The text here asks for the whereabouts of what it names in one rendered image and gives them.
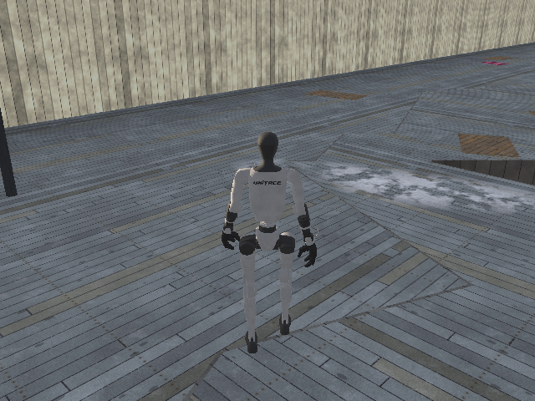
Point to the robot left forearm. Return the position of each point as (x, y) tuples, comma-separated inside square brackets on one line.
[(229, 220)]

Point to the robot right foot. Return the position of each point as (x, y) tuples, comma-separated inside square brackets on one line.
[(284, 328)]

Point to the robot right hand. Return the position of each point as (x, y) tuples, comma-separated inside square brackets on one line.
[(312, 253)]

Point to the robot right upper arm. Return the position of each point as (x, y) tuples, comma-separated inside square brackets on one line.
[(294, 177)]

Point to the robot left hand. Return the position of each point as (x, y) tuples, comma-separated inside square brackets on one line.
[(229, 237)]

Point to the right robot shin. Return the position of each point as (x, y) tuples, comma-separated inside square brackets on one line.
[(285, 296)]

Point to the robot right forearm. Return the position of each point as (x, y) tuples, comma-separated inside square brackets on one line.
[(306, 229)]

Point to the robot left upper arm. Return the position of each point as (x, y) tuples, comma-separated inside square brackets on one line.
[(237, 189)]

